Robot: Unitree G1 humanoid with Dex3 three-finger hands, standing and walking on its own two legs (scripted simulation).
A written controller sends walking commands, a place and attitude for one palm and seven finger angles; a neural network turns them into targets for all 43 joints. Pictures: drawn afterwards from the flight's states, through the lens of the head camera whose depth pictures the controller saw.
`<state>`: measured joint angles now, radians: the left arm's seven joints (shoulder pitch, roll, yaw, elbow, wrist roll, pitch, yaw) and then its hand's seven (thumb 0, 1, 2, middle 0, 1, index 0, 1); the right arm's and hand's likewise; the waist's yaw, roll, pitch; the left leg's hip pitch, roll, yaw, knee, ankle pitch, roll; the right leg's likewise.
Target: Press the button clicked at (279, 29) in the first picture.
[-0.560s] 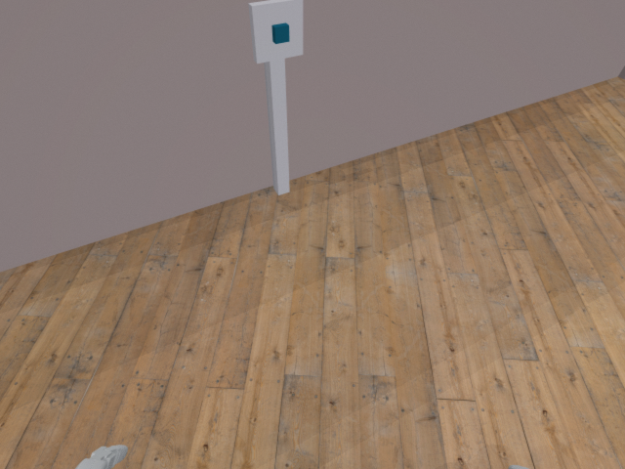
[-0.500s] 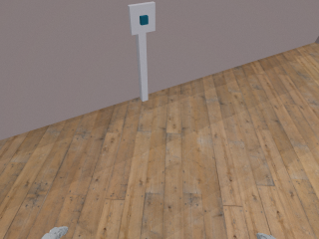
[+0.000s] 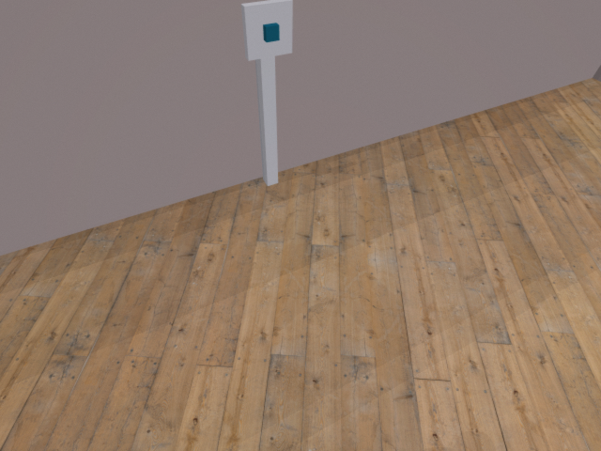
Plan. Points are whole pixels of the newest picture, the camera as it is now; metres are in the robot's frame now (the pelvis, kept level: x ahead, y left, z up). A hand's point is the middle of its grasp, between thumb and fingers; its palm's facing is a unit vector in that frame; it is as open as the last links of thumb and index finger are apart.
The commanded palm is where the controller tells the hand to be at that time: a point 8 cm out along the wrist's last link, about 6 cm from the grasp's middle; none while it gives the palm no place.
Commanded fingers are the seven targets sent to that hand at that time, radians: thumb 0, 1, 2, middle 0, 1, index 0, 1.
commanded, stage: stand and wait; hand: left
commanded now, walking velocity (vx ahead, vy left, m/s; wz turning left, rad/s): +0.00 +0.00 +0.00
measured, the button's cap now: (270, 32) +1.42 +0.19 -0.02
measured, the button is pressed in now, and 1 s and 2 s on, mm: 0 0 0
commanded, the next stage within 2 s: look at it before walking up in 0.26 s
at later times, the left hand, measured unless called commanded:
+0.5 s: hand out of the picture +0.07 +0.25 -0.16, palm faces -0.02 -0.94 -0.33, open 7.4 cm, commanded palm none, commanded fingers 0.00 0.90 0.90 -0.20 -0.30 -0.20 -0.30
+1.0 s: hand out of the picture +0.07 +0.24 -0.16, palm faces -0.03 -0.94 -0.33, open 7.4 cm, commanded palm none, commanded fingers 0.00 0.90 0.90 -0.20 -0.30 -0.20 -0.30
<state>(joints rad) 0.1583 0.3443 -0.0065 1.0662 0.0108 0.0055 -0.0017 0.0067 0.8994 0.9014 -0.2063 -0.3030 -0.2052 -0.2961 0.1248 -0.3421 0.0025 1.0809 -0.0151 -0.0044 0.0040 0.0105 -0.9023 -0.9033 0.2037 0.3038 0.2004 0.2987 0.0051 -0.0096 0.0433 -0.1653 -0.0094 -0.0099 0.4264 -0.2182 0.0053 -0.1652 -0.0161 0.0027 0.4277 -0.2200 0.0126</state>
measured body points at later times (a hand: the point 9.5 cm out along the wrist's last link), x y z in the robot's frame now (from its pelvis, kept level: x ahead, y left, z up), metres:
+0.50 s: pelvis -0.01 +0.00 +0.00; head -0.01 +0.00 +0.45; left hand +0.07 +0.30 -0.13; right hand +0.07 -0.30 -0.13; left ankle +0.01 +0.12 -0.74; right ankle +0.01 -0.13 -0.74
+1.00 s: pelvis +0.00 +0.00 +0.00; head +0.01 +0.00 +0.45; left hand +0.07 +0.29 -0.13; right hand +0.09 -0.30 -0.13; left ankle +0.01 +0.12 -0.74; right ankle +0.01 -0.13 -0.74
